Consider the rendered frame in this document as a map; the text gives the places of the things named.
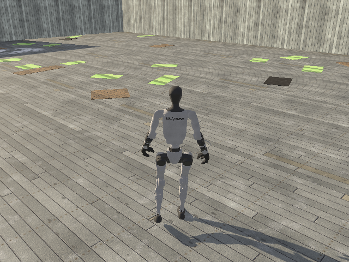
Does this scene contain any robot right upper arm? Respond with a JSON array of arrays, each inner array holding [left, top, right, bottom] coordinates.
[[186, 110, 202, 140]]

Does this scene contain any robot left hand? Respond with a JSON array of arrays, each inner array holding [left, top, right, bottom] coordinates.
[[141, 147, 154, 157]]

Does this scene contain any robot right hand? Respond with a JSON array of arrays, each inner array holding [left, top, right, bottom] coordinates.
[[197, 153, 209, 164]]

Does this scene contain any robot left upper arm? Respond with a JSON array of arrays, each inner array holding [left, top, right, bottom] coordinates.
[[148, 109, 164, 139]]

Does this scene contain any robot right forearm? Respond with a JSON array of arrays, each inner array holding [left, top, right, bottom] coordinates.
[[197, 132, 208, 154]]

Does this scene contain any robot left forearm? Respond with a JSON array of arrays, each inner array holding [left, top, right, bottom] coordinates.
[[142, 131, 153, 149]]

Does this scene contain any left robot shin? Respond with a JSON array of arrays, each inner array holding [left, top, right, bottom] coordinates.
[[155, 179, 163, 216]]

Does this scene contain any robot right thigh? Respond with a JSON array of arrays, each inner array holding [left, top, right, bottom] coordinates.
[[179, 152, 193, 187]]

